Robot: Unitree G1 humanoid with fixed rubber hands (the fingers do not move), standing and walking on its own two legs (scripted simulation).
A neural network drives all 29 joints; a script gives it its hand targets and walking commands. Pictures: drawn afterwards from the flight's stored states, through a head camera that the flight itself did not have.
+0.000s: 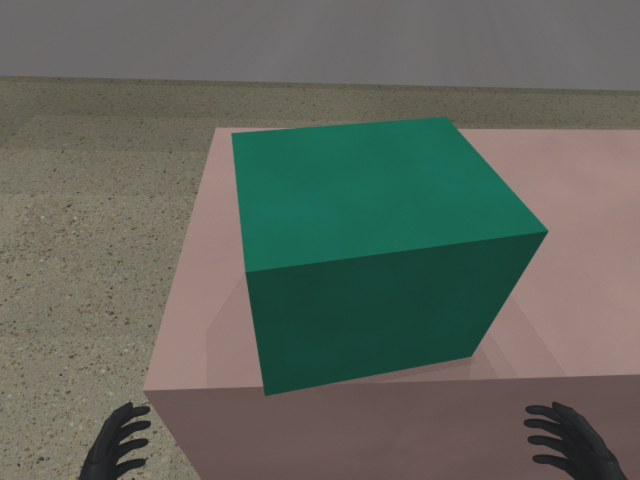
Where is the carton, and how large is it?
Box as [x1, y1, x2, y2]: [231, 117, 548, 395]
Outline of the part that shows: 445,117 231,133 245,272 265,395 470,356 474,351 548,231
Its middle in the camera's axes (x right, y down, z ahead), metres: +0.06 +0.01 +0.56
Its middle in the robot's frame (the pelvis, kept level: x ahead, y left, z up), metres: +0.43 -0.03 +0.06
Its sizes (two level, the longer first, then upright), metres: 0.317 0.253 0.266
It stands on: a pedestal, 0.71 m high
